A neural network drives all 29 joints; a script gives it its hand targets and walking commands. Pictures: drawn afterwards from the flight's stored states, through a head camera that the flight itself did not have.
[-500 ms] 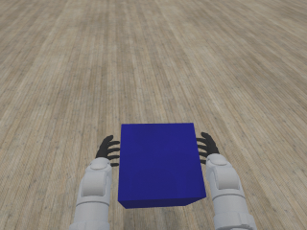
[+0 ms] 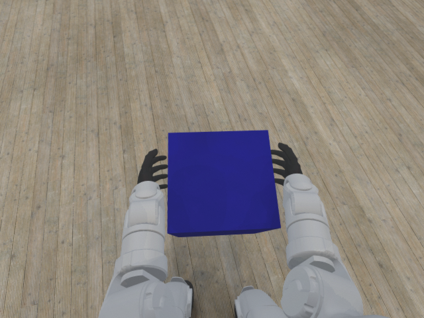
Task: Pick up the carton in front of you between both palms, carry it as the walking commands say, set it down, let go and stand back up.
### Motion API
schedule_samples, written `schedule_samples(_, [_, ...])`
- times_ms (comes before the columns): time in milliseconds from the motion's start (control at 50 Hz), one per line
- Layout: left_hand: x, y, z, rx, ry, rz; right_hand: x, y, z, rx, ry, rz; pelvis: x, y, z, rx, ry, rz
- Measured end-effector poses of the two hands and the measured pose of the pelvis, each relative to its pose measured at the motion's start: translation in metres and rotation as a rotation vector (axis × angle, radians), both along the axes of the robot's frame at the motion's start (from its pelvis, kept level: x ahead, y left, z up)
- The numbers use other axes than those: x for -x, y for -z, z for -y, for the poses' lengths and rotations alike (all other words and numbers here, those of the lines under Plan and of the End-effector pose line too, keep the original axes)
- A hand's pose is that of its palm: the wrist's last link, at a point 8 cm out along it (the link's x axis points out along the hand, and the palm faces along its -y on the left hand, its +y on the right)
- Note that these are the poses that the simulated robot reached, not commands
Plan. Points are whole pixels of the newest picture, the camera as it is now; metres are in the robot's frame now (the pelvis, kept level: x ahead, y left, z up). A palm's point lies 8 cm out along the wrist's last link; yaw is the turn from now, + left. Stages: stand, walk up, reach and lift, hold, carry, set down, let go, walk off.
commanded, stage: set down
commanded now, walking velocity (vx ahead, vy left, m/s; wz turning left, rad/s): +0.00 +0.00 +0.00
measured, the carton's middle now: (217, 190) +0.38 -0.01 -0.12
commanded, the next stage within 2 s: none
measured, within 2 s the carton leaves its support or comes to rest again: neither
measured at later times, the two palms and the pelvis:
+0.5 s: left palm (153, 197) +0.39 +0.15 -0.20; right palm (260, 188) +0.41 -0.14 -0.19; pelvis -0.03 -0.03 -0.13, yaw -1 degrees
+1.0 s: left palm (153, 206) +0.42 +0.18 -0.37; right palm (240, 198) +0.44 -0.11 -0.35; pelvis -0.05 -0.02 -0.25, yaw -5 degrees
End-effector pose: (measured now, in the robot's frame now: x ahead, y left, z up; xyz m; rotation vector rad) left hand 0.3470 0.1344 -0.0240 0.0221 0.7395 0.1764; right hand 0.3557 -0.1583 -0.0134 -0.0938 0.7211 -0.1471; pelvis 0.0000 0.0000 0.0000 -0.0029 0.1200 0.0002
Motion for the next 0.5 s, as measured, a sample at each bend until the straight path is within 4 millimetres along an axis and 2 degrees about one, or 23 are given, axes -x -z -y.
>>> schedule_samples(140, [-0.004,0.083,-0.004,-0.01,-0.044,0.014,-0.012,0.08,-0.006,-0.023,-0.007,0.015,0.014,0.034,0.005,0.01,-0.005,-0.249])
schedule_samples(200, [-0.008,0.11,-0.006,-0.005,-0.065,0.033,-0.017,0.106,-0.009,-0.036,0.004,0.036,0.019,0.052,0.01,0.016,-0.005,-0.342])
schedule_samples(340, [-0.027,0.142,-0.011,0.016,-0.087,0.079,-0.036,0.138,-0.014,-0.063,0.031,0.085,0.025,0.092,0.022,0.025,-0.001,-0.475])
schedule_samples(500, [-0.044,0.178,-0.02,0.002,-0.056,0.04,-0.053,0.177,-0.022,-0.07,0.02,0.047,0.027,0.128,0.029,0.03,0.001,-0.564])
